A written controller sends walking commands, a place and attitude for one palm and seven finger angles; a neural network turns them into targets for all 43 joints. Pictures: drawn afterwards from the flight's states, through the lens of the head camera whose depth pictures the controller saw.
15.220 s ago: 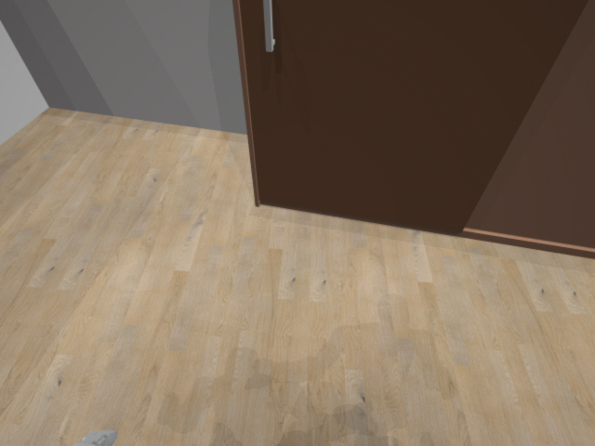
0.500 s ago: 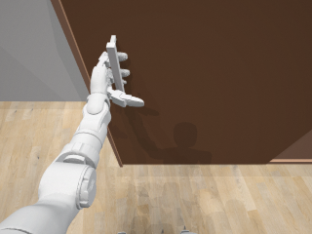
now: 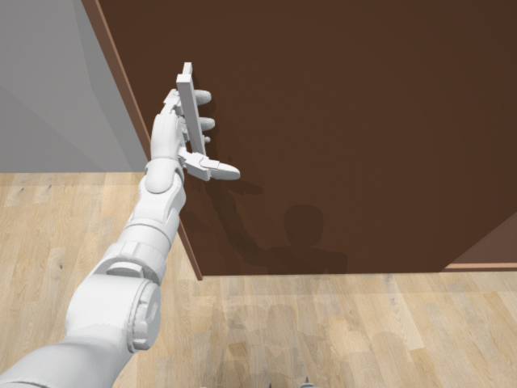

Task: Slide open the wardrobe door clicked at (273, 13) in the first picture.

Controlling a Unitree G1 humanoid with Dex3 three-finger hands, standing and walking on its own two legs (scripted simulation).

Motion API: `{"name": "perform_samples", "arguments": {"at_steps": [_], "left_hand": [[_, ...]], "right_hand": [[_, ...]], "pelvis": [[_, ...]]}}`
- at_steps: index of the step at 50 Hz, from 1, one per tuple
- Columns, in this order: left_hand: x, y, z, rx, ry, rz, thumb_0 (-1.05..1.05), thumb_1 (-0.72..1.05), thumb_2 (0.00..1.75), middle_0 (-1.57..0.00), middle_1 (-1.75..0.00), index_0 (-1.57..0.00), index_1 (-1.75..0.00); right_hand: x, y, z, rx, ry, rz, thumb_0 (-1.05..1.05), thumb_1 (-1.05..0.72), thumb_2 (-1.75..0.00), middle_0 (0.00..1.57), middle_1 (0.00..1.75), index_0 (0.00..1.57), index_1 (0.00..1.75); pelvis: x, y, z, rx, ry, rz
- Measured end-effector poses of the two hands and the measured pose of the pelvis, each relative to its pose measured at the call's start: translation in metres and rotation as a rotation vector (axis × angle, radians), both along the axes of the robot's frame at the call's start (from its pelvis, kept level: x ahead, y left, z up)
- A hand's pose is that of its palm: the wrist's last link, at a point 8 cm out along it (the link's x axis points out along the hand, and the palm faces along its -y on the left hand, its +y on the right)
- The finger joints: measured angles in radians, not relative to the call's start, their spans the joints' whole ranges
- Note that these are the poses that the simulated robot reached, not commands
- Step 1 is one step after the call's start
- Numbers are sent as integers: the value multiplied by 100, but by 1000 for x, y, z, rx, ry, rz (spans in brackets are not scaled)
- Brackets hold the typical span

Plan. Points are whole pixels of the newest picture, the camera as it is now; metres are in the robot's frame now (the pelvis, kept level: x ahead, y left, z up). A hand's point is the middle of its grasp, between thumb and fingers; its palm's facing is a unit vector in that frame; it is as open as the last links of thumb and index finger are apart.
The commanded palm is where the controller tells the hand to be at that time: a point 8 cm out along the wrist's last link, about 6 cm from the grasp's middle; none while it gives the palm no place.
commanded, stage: grip the handle and tug to test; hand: left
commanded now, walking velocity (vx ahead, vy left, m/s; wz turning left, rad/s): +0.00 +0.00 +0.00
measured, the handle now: (194, 116) +0.53 +0.09 +0.11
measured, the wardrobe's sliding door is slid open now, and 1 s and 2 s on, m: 0.00 0.00 0.00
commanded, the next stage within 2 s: tug the door sideways, standing still in 1.38 s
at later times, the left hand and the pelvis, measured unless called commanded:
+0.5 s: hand (206, 139) +0.47 +0.06 +0.12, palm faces -0.02 -1.00 -0.01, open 8.2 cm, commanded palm +0.44 +0.10 +0.11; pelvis +0.01 -0.01 +0.00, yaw +0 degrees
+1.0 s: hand (206, 139) +0.47 +0.06 +0.12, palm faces -0.02 -1.00 -0.01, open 5.7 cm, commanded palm +0.44 +0.10 +0.11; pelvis +0.02 -0.01 +0.00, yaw +1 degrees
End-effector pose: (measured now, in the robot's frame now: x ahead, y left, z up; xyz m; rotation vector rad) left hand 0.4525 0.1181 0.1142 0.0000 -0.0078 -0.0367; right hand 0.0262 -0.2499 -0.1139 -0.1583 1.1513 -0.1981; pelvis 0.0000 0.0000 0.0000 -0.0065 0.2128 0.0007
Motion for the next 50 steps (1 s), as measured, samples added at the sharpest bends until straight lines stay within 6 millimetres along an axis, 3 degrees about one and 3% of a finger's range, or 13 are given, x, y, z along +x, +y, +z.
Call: {"name": "perform_samples", "arguments": {"at_steps": [10, 34, 50], "left_hand": [[-1, 0, 1, 6, 1, 5, -1, -29, 39, -28, -123, -27, -123], [-1, 1, 2, 9, 6, 16, 1, 74, 83, -33, -135, -32, -136], [-1, 1, 2, 11, 6, 15, 1, 77, 82, -32, -135, -31, -137]], "right_hand": [[6, -1, 1, 5, -5, 2, 1, -90, -90, 21, 30, 20, 30], [30, -9, 4, 11, -45, 20, 1, -90, -90, 20, 30, 20, 30], [35, -7, 2, 14, -35, 33, 1, -90, -90, 20, 30, 20, 30]], "pelvis": [[4, -2, 2, 0, -2, 1], [14, -9, 5, 4, -8, 5], [16, -10, 5, 4, -8, 14]]}}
